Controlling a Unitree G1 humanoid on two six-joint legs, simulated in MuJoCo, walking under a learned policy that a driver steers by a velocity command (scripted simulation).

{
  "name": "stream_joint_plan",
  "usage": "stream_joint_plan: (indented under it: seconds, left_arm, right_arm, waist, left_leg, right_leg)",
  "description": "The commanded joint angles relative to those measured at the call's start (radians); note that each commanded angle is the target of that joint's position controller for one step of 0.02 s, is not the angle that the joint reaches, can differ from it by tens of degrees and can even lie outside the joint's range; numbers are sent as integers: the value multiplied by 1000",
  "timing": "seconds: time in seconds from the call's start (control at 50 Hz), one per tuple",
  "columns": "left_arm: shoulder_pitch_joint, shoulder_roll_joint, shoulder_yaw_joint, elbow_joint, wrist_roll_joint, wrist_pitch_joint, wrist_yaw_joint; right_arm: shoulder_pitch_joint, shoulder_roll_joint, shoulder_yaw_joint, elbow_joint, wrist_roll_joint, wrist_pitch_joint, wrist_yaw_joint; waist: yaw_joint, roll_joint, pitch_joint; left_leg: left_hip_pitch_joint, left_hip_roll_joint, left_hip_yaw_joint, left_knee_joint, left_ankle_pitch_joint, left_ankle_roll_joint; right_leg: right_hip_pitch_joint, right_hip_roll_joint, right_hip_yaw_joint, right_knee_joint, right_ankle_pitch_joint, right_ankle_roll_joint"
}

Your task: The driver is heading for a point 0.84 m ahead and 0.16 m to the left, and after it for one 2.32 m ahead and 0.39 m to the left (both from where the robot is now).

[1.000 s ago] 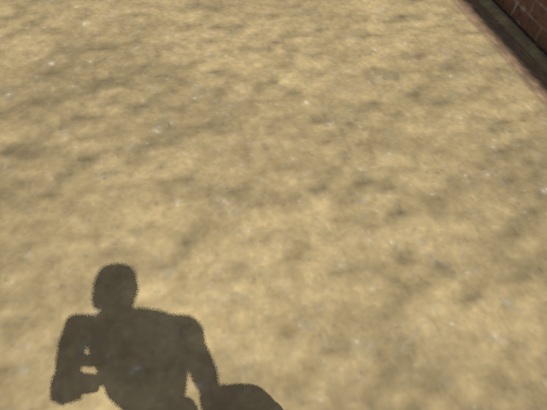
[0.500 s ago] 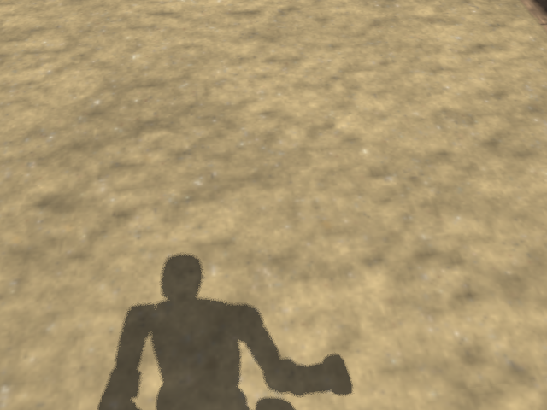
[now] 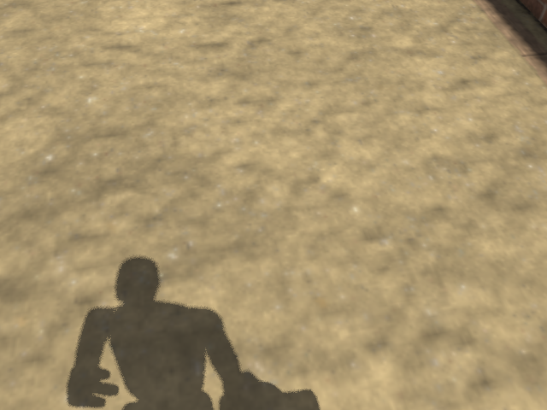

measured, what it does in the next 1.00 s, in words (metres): walks ahead: right foot, then left foot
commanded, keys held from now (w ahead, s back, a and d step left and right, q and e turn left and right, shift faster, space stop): w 0.14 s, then no key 0.70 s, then w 0.16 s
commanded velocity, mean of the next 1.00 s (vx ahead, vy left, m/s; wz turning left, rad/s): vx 0.21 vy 0.00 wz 0.00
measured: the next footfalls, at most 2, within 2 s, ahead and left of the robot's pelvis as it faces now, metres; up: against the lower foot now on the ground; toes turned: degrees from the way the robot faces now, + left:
right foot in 0.28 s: +0.34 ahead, -0.15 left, +0.00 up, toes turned -2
left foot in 0.64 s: +0.32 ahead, +0.10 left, +0.00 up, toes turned +0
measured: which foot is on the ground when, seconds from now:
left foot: down 0.00-0.28, up 0.30-0.62, down 0.64-1.00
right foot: up 0.00-0.26, down 0.28-1.00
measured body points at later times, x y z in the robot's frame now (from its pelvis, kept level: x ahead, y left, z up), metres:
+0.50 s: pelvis +0.22 -0.06 -0.01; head +0.25 -0.08 +0.44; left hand +0.34 +0.20 -0.13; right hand +0.30 -0.34 -0.15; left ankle +0.22 +0.10 -0.70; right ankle +0.30 -0.15 -0.75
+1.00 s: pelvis +0.30 -0.04 -0.02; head +0.30 -0.04 +0.43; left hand +0.37 +0.23 -0.16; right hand +0.35 -0.30 -0.16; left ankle +0.28 +0.10 -0.75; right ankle +0.30 -0.15 -0.75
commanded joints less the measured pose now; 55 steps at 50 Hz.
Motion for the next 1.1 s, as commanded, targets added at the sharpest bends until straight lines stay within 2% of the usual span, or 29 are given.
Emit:
stream_joint_plan:
  seconds: [0.02,0.08,0.14,0.18,0.22,0.26,0.28,0.3,0.32,0.34,0.36,0.38,0.4,0.42,0.46,0.54,0.6,0.64,0.66,0.68,0.72,0.78,0.84,0.88,0.94,0.98,1.02,1.06,1.1]
  left_arm:
    - [-26,37,7,-60,7,-4,0]
    - [-123,20,-1,-85,3,-15,-10]
    - [-210,20,-5,-114,-4,-22,-22]
    - [-240,23,-5,-130,1,-31,-34]
    - [-204,46,4,-124,7,-40,-44]
    - [-36,94,29,-67,18,-46,-41]
    - [68,148,45,-34,28,-48,-32]
    - [159,212,52,-22,52,-39,-21]
    - [180,171,38,-10,38,-24,-23]
    - [149,132,31,-17,9,-13,-28]
    - [51,109,23,-31,1,-9,-25]
    - [-24,72,10,-40,7,-7,-23]
    - [-79,42,0,-42,15,-7,-22]
    - [-110,41,0,-35,30,-6,-23]
    - [-141,47,2,-20,44,-9,-21]
    - [-119,74,7,17,33,2,-4]
    - [-135,65,-1,31,20,22,3]
    - [-88,24,-18,57,17,28,3]
    - [-57,26,-16,64,25,27,2]
    - [-27,19,-13,66,21,34,7]
    - [-55,39,-9,76,20,45,17]
    - [-43,33,-9,99,21,53,21]
    - [-56,32,-8,115,13,53,19]
    - [-40,29,-6,137,5,59,20]
    - [-34,47,5,141,-8,55,22]
    - [-4,46,7,149,-15,29,19]
    - [51,63,14,164,-20,2,12]
    - [137,119,29,190,-27,-13,7]
    - [183,124,32,198,-22,-24,6]
  right_arm:
    - [-22,-158,-38,-48,4,-12,-14]
    - [11,-170,-41,-24,10,-4,-24]
    - [65,-179,-45,12,16,5,-27]
    - [70,-174,-44,30,13,20,-33]
    - [54,-182,-47,39,12,32,-41]
    - [5,-189,-48,30,15,41,-47]
    - [25,-167,-38,22,6,41,-48]
    - [109,-96,-11,6,-23,30,-43]
    - [234,-38,6,51,-5,24,-35]
    - [185,-143,-20,62,23,26,-33]
    - [88,-160,-28,36,38,34,-38]
    - [34,-150,-29,29,26,48,-49]
    - [23,-139,-34,28,11,68,-60]
    - [43,-117,-31,32,5,86,-66]
    - [67,-76,-23,39,3,103,-77]
    - [3,-84,-21,35,0,112,-81]
    - [-28,-80,-23,41,-7,114,-76]
    - [-48,-95,-24,36,-24,109,-76]
    - [-58,-141,-30,28,-21,106,-78]
    - [-80,-176,-42,52,-9,102,-73]
    - [-103,-90,-24,59,-17,84,-63]
    - [-101,-89,-22,78,-8,64,-61]
    - [-88,-93,-22,99,-3,64,-64]
    - [-62,-93,-24,122,4,71,-67]
    - [-70,-96,-27,115,15,67,-70]
    - [-65,-84,-25,112,23,40,-66]
    - [-81,-66,-22,103,25,11,-55]
    - [-112,-30,-14,77,24,-16,-39]
    - [-174,-38,-15,52,27,-34,-24]
  waist:
    - [24,94,1]
    - [-9,102,27]
    - [-39,100,51]
    - [-34,103,61]
    - [-2,130,21]
    - [90,135,-83]
    - [122,83,-176]
    - [101,-95,-328]
    - [76,-220,-473]
    - [102,-108,-423]
    - [81,-66,-264]
    - [57,-7,-178]
    - [24,-4,-131]
    - [-4,-45,-118]
    - [-24,-82,-116]
    - [6,-67,-142]
    - [-4,-48,-83]
    - [2,-6,-34]
    - [35,57,-9]
    - [78,183,9]
    - [58,160,11]
    - [53,123,-23]
    - [40,90,-49]
    - [37,80,-56]
    - [40,52,58]
    - [47,33,98]
    - [66,-1,92]
    - [78,-110,64]
    - [93,-128,49]
  left_leg:
    - [54,266,-184,-165,225,155]
    - [53,240,-126,-178,189,130]
    - [112,264,-120,-164,173,129]
    - [163,276,-108,-102,321,112]
    - [209,285,-110,-17,465,81]
    - [206,237,-88,166,649,36]
    - [122,174,-54,338,544,-9]
    - [-178,72,-32,667,71,-70]
    - [-337,-21,-141,908,-573,-105]
    - [-366,22,-216,977,-560,-103]
    - [-434,67,-164,960,-502,-102]
    - [-419,110,-139,901,-429,-111]
    - [-345,143,-138,829,-371,-119]
    - [-250,151,-131,776,-318,-126]
    - [-154,145,-107,652,-279,-134]
    - [-77,144,-96,445,-140,-125]
    - [-2,124,-69,277,-45,-104]
    - [42,161,-112,144,34,-76]
    - [26,207,-151,127,81,-55]
    - [-97,179,-142,119,-110,-36]
    - [-171,155,-128,75,-171,-64]
    - [-100,141,-110,112,1,-82]
    - [-58,135,-101,136,87,-75]
    - [-59,113,-83,137,-118,-57]
    - [-158,115,-108,141,-452,-5]
    - [-199,123,-122,170,-456,15]
    - [-255,107,-102,251,-380,19]
    - [-374,64,-31,411,-258,1]
    - [-488,70,-43,501,-306,5]
  right_leg:
    - [-82,-26,16,-145,146,22]
    - [-39,2,-13,-324,280,21]
    - [-31,25,-27,-420,303,12]
    - [-18,46,-29,-478,281,-8]
    - [56,69,-28,-511,248,-36]
    - [283,121,-65,-561,291,-72]
    - [491,61,-26,-552,567,-103]
    - [860,-176,233,-446,941,-228]
    - [995,-320,463,-479,1018,-360]
    - [882,-270,408,-534,809,-333]
    - [739,-226,305,-581,666,-289]
    - [592,-183,245,-628,575,-259]
    - [454,-151,192,-673,503,-237]
    - [349,-126,155,-712,455,-226]
    - [264,-93,89,-742,444,-231]
    - [278,-93,84,-767,216,-222]
    - [233,-63,96,-774,-127,-174]
    - [209,-13,91,-747,-264,-96]
    - [209,37,59,-698,-259,-60]
    - [280,95,-13,-681,-186,-36]
    - [386,92,-23,-623,-78,-32]
    - [400,83,-20,-602,39,-46]
    - [418,80,-22,-586,128,-45]
    - [411,107,-50,-570,-74,-51]
    - [305,95,-14,-572,-414,-88]
    - [297,62,40,-579,-441,-117]
    - [362,18,123,-597,-417,-155]
    - [508,-114,339,-665,-329,-234]
    - [621,-212,461,-673,-101,-285]
Keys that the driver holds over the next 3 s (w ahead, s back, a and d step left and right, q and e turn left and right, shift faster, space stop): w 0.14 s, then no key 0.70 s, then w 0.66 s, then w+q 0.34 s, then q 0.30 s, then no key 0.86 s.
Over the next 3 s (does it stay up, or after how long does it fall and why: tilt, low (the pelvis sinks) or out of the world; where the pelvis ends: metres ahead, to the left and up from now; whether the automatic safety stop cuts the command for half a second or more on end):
stays up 0.92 0.04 -0.01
